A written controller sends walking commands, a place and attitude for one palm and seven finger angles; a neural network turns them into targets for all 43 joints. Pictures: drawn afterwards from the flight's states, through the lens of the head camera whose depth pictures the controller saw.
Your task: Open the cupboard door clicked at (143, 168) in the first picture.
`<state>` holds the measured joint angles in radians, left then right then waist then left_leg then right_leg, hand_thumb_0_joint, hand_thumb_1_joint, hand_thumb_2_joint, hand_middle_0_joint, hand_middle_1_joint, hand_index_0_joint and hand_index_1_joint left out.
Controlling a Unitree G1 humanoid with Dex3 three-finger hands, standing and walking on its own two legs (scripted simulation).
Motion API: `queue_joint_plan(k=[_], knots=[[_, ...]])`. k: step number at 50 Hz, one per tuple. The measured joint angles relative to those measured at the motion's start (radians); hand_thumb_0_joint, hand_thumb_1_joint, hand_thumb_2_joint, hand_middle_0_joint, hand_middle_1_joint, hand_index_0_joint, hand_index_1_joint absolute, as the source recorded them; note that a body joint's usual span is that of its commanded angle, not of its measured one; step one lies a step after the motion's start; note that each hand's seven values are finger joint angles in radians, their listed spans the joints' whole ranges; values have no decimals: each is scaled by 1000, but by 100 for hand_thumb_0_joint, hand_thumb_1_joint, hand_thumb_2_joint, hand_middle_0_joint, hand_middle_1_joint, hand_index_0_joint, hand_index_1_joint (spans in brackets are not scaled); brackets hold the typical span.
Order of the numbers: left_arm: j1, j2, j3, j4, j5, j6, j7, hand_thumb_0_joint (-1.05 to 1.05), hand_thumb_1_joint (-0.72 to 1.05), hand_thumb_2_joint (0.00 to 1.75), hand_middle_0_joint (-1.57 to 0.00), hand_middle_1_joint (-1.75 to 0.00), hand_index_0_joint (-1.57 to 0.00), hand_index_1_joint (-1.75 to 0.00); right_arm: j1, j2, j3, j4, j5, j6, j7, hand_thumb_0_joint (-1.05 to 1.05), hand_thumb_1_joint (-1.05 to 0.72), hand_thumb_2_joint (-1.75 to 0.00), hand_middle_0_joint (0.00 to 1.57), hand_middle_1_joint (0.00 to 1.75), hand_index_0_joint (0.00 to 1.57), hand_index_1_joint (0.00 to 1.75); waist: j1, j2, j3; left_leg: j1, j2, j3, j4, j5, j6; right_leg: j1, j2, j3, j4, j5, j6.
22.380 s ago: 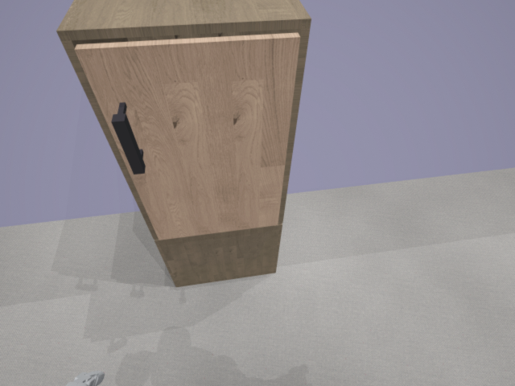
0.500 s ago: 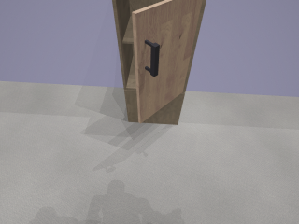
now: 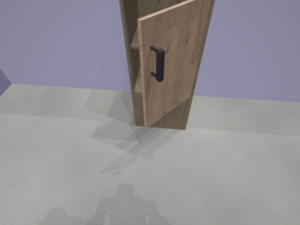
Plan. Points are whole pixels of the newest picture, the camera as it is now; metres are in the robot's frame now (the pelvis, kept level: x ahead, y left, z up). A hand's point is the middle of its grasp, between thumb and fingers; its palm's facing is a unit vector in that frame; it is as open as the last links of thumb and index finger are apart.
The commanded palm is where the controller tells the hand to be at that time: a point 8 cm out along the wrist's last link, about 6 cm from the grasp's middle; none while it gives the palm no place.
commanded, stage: let the arm hang, fingers relaxed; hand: left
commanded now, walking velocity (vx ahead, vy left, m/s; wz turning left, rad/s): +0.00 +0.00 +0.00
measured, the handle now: (156, 64) +0.67 +0.02 +0.06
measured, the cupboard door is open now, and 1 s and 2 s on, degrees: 47 47 47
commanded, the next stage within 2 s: look to check the result in 0.30 s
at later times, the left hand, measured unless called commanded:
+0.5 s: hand out of the picture +0.11 +0.23 -0.15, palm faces -0.02 -0.94 -0.33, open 7.4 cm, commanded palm none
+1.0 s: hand out of the picture +0.12 +0.23 -0.15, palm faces -0.03 -0.94 -0.34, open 7.4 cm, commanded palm none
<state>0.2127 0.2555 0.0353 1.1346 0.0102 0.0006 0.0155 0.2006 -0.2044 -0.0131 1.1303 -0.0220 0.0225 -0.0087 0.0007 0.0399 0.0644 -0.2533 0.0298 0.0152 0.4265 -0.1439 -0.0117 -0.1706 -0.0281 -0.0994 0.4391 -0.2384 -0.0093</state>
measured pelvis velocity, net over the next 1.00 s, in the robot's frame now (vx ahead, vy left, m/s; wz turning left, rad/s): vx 0.04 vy -0.01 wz -0.03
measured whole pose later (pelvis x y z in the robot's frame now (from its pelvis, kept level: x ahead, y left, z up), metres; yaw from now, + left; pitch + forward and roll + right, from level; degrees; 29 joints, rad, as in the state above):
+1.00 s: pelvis +0.04 -0.01 +0.01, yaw -2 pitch -1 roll +0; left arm 0.11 0.31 0.02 1.14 0.01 -0.02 0.01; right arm 0.09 -0.31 0.00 1.13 -0.02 0.01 0.00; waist 0.00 0.02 0.07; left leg -0.14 0.05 0.04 0.30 -0.14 -0.03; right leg -0.06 -0.01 -0.08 0.30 -0.22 -0.02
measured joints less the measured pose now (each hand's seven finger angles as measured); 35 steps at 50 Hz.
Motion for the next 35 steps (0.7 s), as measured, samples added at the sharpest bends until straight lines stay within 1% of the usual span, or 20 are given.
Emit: queue_joint_plan(k=[11, 21, 27, 35], knots=[[-96, 12, -7, -30, 2, -20, -9, 1, 91, 90, -20, -29, -20, -30, -77, -66, -5, -9, -1, -15, 5, 0, -91, -89, 20, 30, 20, 30, -7, -9, -7, 37, 4, 5, -43, 6, -7, 33, 6, 4, -40, 6, -3], [-118, 43, -10, -19, 0, -23, -12, 1, 91, 90, -20, -30, -20, -30, -104, -122, -3, -5, 0, -18, 3, 0, -91, -89, 20, 30, 20, 30, -9, -19, 4, 70, 12, 9, -82, 11, -14, 67, 16, 7, -89, 18, -7], [-113, 60, -12, -6, -1, -20, -12, 1, 90, 90, -20, -30, -20, -30, -108, -132, 3, -3, 2, -15, 4, 0, -91, -89, 20, 30, 20, 30, -7, -20, 8, 83, 15, 12, -99, 11, -18, 82, 20, 10, -111, 22, -9], [-104, 68, -14, 4, -2, -20, -11, 1, 91, 90, -20, -30, -20, -30, -108, -126, 8, -1, 3, -13, 5, 0, -91, -89, 20, 30, 20, 30, -3, -17, 11, 97, 18, 16, -111, 6, -20, 96, 23, 14, -128, 22, -10]])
